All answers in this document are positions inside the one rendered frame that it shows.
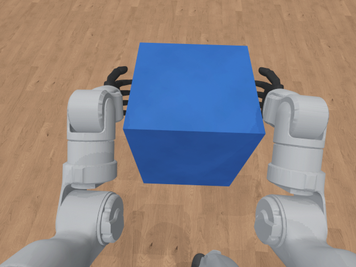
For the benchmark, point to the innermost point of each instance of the right robot foot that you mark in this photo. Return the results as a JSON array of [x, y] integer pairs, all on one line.
[[196, 260]]

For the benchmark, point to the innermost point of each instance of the carton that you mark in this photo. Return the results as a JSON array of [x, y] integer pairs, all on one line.
[[193, 115]]

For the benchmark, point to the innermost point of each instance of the robot left hand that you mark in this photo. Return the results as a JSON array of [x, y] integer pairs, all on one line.
[[111, 81]]

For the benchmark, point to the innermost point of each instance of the robot right shin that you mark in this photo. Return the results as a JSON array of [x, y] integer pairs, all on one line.
[[213, 252]]

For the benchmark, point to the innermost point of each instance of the robot right upper arm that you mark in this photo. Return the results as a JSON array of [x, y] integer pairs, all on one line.
[[296, 230]]

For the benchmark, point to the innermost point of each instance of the robot right hand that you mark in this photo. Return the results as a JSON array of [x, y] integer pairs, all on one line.
[[275, 81]]

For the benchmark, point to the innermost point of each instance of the robot left upper arm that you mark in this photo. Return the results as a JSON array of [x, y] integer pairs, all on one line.
[[87, 221]]

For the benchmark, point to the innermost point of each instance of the robot right forearm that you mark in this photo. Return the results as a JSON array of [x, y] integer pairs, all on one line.
[[300, 125]]

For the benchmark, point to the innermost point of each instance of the robot left forearm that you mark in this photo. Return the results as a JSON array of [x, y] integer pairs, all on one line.
[[91, 129]]

